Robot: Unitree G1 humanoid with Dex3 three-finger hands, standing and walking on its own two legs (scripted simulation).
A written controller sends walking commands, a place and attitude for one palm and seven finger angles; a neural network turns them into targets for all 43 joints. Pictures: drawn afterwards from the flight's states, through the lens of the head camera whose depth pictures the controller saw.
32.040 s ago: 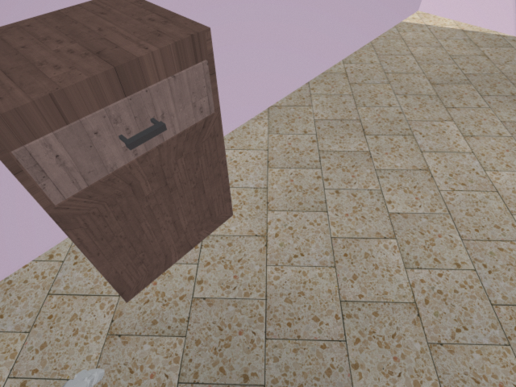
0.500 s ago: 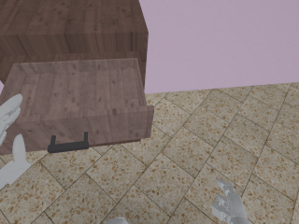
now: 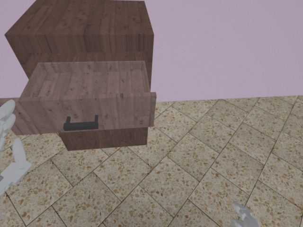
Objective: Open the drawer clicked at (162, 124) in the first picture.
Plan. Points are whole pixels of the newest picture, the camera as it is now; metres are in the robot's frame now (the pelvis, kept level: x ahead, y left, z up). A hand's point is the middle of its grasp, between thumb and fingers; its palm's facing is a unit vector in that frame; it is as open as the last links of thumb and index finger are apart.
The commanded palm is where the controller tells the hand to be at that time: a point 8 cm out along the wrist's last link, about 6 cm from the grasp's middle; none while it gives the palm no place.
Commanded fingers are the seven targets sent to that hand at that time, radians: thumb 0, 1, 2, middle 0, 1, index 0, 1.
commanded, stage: stop stepping back and stand still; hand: left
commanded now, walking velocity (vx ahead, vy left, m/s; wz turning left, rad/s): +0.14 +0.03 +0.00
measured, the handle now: (82, 122) +0.47 +0.27 -0.05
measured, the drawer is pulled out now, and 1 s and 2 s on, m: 0.30 0.30 0.30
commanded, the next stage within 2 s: let the arm hang, fingers relaxed in 0.26 s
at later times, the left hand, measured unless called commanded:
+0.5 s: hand (61, 198) +0.20 +0.24 -0.02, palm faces +0.15 -0.91 -0.39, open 7.4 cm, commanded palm none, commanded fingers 0.00 0.90 0.90 -0.20 -0.30 -0.20 -0.30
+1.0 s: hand out of the picture -0.05 +0.17 -0.15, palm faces +0.06 -0.97 -0.23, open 7.4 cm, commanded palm none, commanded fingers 0.00 0.90 0.90 -0.20 -0.30 -0.20 -0.30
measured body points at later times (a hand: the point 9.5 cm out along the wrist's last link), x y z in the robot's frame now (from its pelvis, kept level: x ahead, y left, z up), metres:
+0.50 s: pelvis +0.00 +0.00 +0.00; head +0.00 -0.02 +0.45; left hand +0.19 +0.28 +0.00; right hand +0.15 -0.23 -0.12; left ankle +0.02 +0.11 -0.73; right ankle +0.03 -0.13 -0.73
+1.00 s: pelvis +0.01 -0.02 +0.02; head +0.04 -0.03 +0.46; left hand -0.05 +0.22 -0.14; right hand -0.01 -0.23 -0.15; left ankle +0.02 +0.11 -0.73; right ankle +0.02 -0.13 -0.73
